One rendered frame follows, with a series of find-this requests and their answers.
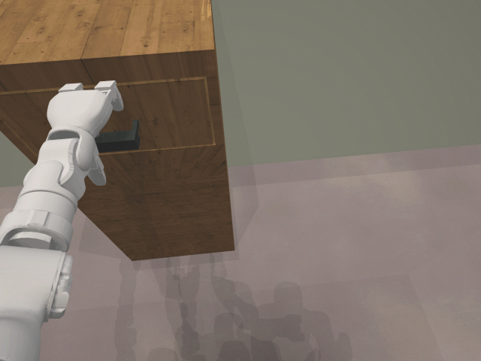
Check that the robot left forearm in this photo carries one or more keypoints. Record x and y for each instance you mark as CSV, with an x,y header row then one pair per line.
x,y
46,205

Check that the robot left hand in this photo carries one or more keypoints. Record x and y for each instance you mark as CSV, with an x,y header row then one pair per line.
x,y
89,110

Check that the handle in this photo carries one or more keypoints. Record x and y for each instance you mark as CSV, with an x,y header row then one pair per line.
x,y
117,141

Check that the robot left upper arm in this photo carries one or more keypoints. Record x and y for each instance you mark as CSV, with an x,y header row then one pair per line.
x,y
34,287

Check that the drawer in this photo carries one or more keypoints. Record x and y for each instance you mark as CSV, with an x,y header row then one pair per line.
x,y
171,113

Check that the cabinet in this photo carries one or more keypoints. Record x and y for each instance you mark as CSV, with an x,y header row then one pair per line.
x,y
156,203

